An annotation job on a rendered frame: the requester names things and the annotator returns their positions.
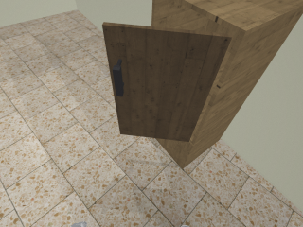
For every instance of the cupboard door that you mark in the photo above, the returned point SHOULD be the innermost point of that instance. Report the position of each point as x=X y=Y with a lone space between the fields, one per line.
x=167 y=74

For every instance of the handle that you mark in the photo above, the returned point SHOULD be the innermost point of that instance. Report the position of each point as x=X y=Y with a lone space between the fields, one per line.
x=118 y=80

